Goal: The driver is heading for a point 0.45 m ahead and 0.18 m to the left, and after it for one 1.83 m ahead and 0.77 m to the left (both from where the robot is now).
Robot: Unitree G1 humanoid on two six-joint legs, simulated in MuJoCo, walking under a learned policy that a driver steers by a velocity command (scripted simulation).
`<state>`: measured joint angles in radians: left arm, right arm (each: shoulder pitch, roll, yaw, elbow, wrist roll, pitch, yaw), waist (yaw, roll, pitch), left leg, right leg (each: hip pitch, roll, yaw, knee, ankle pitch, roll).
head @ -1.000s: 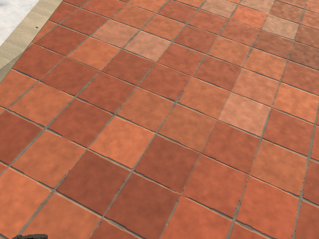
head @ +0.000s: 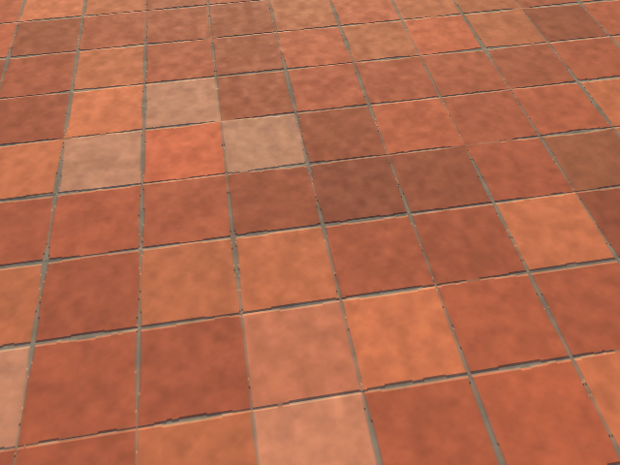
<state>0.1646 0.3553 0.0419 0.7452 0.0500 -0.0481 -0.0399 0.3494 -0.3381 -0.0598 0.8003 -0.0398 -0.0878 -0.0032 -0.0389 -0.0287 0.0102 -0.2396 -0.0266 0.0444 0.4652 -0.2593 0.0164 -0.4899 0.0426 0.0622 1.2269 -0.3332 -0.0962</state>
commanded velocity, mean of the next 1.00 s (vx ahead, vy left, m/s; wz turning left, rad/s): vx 1.00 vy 0.00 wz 0.74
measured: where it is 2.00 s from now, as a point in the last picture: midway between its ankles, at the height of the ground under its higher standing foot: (68, 126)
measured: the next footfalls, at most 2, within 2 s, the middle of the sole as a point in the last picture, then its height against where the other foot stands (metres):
right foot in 0.22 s outside the picture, level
left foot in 0.64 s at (247, 345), level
